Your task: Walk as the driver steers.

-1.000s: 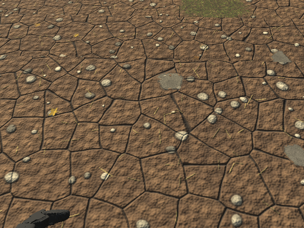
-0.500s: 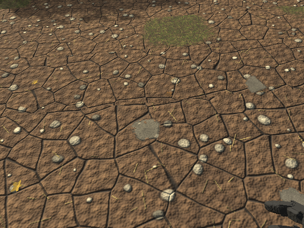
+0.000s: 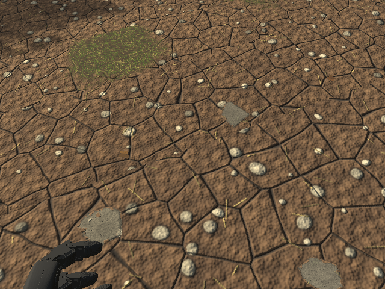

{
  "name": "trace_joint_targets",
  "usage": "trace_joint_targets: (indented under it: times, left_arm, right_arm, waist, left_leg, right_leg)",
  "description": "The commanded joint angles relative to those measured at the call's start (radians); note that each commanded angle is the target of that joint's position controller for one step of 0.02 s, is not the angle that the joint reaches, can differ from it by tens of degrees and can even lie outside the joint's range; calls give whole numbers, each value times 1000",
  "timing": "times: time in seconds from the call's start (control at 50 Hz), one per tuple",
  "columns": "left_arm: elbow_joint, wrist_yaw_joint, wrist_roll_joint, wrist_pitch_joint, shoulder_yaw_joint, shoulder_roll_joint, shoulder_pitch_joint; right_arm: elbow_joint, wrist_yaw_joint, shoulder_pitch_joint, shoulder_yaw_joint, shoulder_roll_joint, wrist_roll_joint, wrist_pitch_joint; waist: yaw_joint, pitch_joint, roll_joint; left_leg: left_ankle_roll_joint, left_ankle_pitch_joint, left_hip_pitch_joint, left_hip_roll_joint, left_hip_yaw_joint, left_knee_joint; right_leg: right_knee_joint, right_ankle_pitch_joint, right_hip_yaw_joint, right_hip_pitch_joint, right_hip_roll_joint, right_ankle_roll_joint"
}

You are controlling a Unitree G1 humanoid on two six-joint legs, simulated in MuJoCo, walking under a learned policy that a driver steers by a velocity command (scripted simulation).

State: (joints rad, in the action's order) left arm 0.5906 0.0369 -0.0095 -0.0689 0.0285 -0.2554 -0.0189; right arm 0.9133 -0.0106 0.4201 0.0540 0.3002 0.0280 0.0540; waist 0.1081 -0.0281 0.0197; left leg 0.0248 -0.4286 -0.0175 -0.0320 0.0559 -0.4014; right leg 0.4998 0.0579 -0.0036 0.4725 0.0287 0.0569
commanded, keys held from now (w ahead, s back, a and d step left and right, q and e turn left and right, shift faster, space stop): w+q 0.94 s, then w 0.06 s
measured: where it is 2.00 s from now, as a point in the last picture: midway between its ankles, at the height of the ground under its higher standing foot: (91, 194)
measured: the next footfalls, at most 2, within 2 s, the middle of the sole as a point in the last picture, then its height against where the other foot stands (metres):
left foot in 0.54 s outside the picture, level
right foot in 0.96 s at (151, 215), level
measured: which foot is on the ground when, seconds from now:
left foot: down 0.00-0.00, up 0.02-0.52, down 0.54-0.98, up 1.00-1.00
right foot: down 0.00-0.56, up 0.58-0.94, down 0.96-1.00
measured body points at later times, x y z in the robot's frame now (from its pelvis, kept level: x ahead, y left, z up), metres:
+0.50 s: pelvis +0.27 +0.03 +0.00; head +0.29 +0.05 +0.45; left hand +0.21 +0.29 -0.14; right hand +0.51 -0.14 -0.10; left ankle +0.37 +0.19 -0.71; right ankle +0.12 -0.12 -0.72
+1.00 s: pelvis +0.57 +0.14 +0.00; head +0.58 +0.15 +0.45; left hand +0.64 +0.45 -0.08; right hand +0.73 -0.07 -0.13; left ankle +0.38 +0.18 -0.70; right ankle +0.70 +0.09 -0.73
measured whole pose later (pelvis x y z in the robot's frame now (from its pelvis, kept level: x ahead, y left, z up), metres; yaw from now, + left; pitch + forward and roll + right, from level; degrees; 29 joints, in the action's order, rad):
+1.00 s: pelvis +0.57 +0.14 +0.00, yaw +33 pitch +3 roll +0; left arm 0.73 0.01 0.04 -0.11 -0.04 -0.25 -0.04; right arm 0.85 -0.10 0.39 0.05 0.27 -0.08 0.12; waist 0.08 0.04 0.00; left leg -0.04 -0.48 0.17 0.12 -0.22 -0.74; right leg 0.56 0.15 -0.04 0.47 0.02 0.03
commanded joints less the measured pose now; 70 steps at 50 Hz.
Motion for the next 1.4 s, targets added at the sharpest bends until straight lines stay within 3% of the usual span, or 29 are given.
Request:
trace_joint_targets:
  times: [0.02,0.04,0.06,0.12,0.22,0.38,0.4,0.48,0.52,0.54,0.56,0.58,0.6,0.62,0.66,0.7,0.8,0.9,0.96,0.98,1.0,1.02,1.04,1.08,1.16,1.24,1.32,1.34,1.4]
  left_arm:
    - [34,-29,28,5,109,-321,-418]
    - [34,-28,23,5,89,-231,-429]
    - [42,-28,14,1,72,-187,-373]
    - [54,-19,19,-19,50,-102,-223]
    - [108,-29,27,-51,67,-120,-193]
    - [180,-50,5,-23,91,-187,-284]
    - [213,-3,155,-55,22,-36,-388]
    - [234,-3,103,-53,53,-177,-379]
    - [247,-10,114,-40,58,-229,-359]
    - [255,-3,142,-44,47,-210,-390]
    - [219,16,169,-59,-3,-82,-491]
    - [233,56,134,-62,-6,-86,-438]
    - [168,60,70,-65,-9,-68,-211]
    - [133,37,70,-76,-10,-85,-103]
    - [132,-17,116,-68,-6,-102,-175]
    - [132,-36,112,-39,-25,-47,-218]
    - [89,-16,74,1,-62,-6,-94]
    - [71,-23,63,-16,-50,-97,30]
    - [145,-44,38,-56,-11,-184,-211]
    - [192,-45,44,-64,0,-238,-434]
    - [224,-27,55,-42,-18,-199,-524]
    - [223,-23,58,-47,-13,-161,-450]
    - [204,-23,51,-45,-27,-109,-345]
    - [200,-43,45,-45,-61,3,-273]
    - [225,-59,59,-62,-24,-66,-286]
    - [274,5,71,-62,-1,-107,-342]
    - [274,45,71,-59,4,-120,-341]
    - [278,41,104,-58,6,-128,-327]
    - [264,33,66,-72,13,-134,-307]
  right_arm:
    - [-111,3,33,-26,0,-22,31]
    - [-93,1,-4,-1,103,4,42]
    - [-121,-1,-80,16,145,24,44]
    - [-120,6,-121,23,110,2,20]
    - [-142,6,-156,17,43,-1,-24]
    - [-235,-42,-397,-2,18,-8,-15]
    - [-198,-68,-295,-36,-11,-149,-5]
    - [-239,-69,-394,-10,44,-102,19]
    - [-232,-59,-308,5,83,-67,35]
    - [-186,-43,-155,33,139,-59,48]
    - [-141,-9,90,56,201,-57,39]
    - [-79,-6,265,45,204,-84,22]
    - [-24,-7,296,63,213,-98,50]
    - [-32,-11,204,68,204,-71,71]
    - [-51,-30,14,7,47,-57,85]
    - [-111,-41,-135,-18,6,-70,78]
    - [-137,-77,-121,14,120,-91,85]
    - [-118,-98,-22,33,130,-92,68]
    - [-126,-87,-61,20,91,-113,73]
    - [-147,-76,63,-17,-47,-131,90]
    - [-142,-84,71,-14,-35,-120,92]
    - [-151,-75,-71,7,38,-109,84]
    - [-137,-49,-109,5,38,-101,75]
    - [-140,-28,-134,-14,-5,-132,63]
    - [-171,-51,-238,-31,-35,-107,49]
    - [-198,-66,-296,-42,-41,-110,25]
    - [-231,-51,-364,-31,15,-110,24]
    - [-223,-40,-300,-34,11,-117,32]
    - [-182,-8,-55,28,142,-75,58]
  waist:
    - [-201,390,245]
    - [-242,399,174]
    - [-228,239,144]
    - [-134,76,104]
    - [-92,3,44]
    - [-173,-73,6]
    - [-139,-30,23]
    - [-143,-46,42]
    - [-53,6,55]
    - [-10,104,25]
    - [11,405,-156]
    - [91,507,-119]
    - [152,218,-63]
    - [131,52,-107]
    - [-32,50,-90]
    - [-137,35,-62]
    - [-88,-4,-59]
    - [-46,10,-74]
    - [-172,143,-20]
    - [-174,417,220]
    - [-216,449,269]
    - [-226,152,93]
    - [-187,53,56]
    - [-133,83,36]
    - [-138,71,25]
    - [-125,42,28]
    - [-123,25,51]
    - [-98,36,71]
    - [13,148,-84]
  left_leg:
    - [-34,-92,650,47,-41,-722]
    - [-35,-154,738,21,-173,-859]
    - [-41,-76,806,-22,-162,-885]
    - [-31,116,693,-105,-151,-781]
    - [-5,268,702,-111,-171,-664]
    - [-48,469,705,-77,-65,-286]
    - [-76,435,739,-84,-112,-308]
    - [-125,277,672,19,-3,-230]
    - [-164,325,408,122,64,-161]
    - [-207,419,119,155,42,-216]
    - [-398,513,-464,-23,-310,-280]
    - [-498,535,-630,-218,-747,-48]
    - [-388,470,-519,-218,-705,20]
    - [-356,424,-292,-201,-595,33]
    - [-357,476,72,-171,-483,74]
    - [-356,400,338,-142,-446,180]
    - [-295,353,536,-26,-311,202]
    - [-281,424,270,-123,-461,70]
    - [-151,604,358,-3,-398,-220]
    - [-59,235,526,171,-270,-548]
    - [-31,-183,830,209,-231,-842]
    - [-56,-80,988,117,-227,-948]
    - [-66,30,969,49,-188,-956]
    - [-72,141,795,-37,-185,-818]
    - [-7,131,729,-56,-107,-568]
    - [-17,354,575,-33,-56,-341]
    - [-61,345,460,-4,-34,-303]
    - [-71,411,401,-25,-89,-389]
    - [-177,369,-86,-24,-54,-170]
  right_leg:
    - [-78,126,576,-899,399,227]
    - [-153,258,676,-847,396,237]
    - [-173,235,516,-736,359,198]
    - [-279,76,244,-429,248,144]
    - [-374,-87,48,-337,243,148]
    - [-366,-126,-150,-461,250,100]
    - [-390,-120,-91,-566,340,163]
    - [-292,-332,-195,-674,296,136]
    - [-88,-718,-275,-589,261,103]
    - [143,-728,-309,-428,205,52]
    - [482,-336,-265,-24,112,-52]
    - [744,489,-109,158,-72,-95]
    - [862,455,66,415,-65,-62]
    - [900,415,109,472,9,-53]
    - [781,325,120,248,76,-30]
    - [672,333,101,75,89,-40]
    - [239,65,-18,-103,29,-97]
    - [40,-35,9,-50,6,-71]
    - [45,-113,18,-446,40,73]
    - [2,-296,358,-843,282,334]
    - [-159,67,729,-991,415,409]
    - [-225,373,649,-763,377,283]
    - [-260,464,509,-569,337,226]
    - [-328,197,349,-416,275,204]
    - [-379,-85,137,-379,212,212]
    - [-349,-216,70,-251,177,212]
    - [-260,-82,99,-200,174,193]
    - [-200,-89,119,-191,207,177]
    - [255,-110,9,24,44,83]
